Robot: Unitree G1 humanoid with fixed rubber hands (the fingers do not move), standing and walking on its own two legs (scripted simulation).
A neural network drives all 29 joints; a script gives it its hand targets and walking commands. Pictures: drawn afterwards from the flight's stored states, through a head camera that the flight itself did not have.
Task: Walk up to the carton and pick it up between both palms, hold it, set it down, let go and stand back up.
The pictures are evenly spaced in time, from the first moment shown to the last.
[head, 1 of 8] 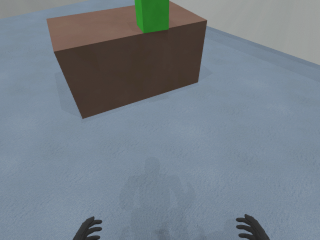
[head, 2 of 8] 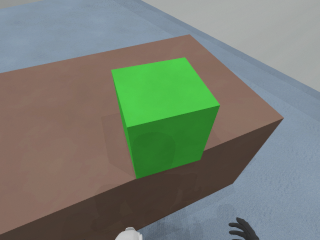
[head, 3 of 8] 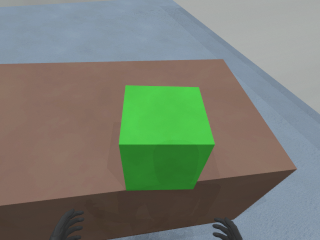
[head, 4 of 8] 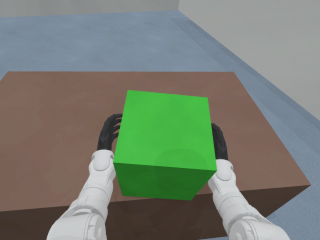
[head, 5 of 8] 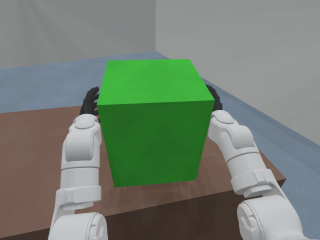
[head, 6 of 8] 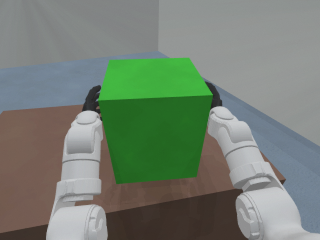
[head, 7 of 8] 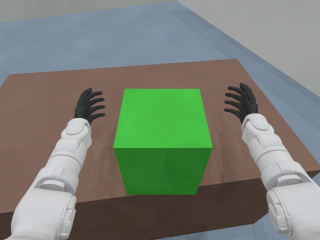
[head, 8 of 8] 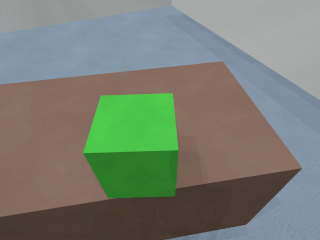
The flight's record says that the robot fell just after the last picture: no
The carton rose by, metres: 0.20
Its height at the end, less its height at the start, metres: +0.00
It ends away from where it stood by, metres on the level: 0.05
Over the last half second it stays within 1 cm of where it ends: yes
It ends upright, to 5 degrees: yes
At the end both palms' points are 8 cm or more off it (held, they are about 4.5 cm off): yes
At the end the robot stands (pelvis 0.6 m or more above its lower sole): yes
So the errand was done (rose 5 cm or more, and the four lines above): yes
